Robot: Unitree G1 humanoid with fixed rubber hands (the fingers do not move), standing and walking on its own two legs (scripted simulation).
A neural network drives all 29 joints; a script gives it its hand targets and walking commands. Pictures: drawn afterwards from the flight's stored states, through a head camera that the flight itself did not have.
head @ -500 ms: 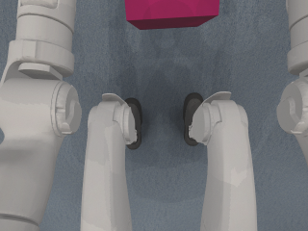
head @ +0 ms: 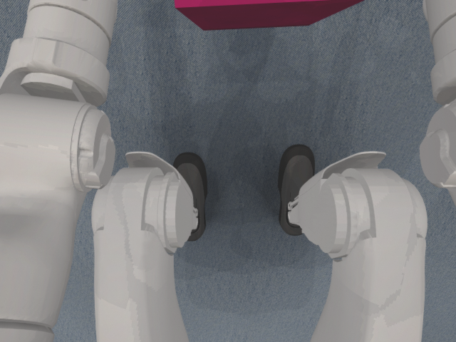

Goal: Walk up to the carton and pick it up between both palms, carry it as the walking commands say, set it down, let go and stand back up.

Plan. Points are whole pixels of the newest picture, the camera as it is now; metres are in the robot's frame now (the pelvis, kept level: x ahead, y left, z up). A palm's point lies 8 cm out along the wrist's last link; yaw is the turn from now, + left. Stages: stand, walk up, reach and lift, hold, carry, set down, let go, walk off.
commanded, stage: reach and lift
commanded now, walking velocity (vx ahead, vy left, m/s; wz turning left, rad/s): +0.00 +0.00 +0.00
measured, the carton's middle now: out of the picture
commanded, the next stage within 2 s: none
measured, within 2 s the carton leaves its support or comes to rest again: leaves its support in 1.80 s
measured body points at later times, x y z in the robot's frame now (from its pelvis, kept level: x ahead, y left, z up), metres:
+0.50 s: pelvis +0.01 +0.00 -0.02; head +0.40 +0.00 +0.20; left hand +0.59 +0.15 -0.20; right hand +0.59 -0.20 -0.20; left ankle +0.11 +0.12 -0.34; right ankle +0.12 -0.11 -0.34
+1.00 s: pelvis +0.01 +0.00 -0.01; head +0.40 -0.01 +0.20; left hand +0.60 +0.12 -0.20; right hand +0.59 -0.17 -0.20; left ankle +0.11 +0.12 -0.34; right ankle +0.12 -0.12 -0.34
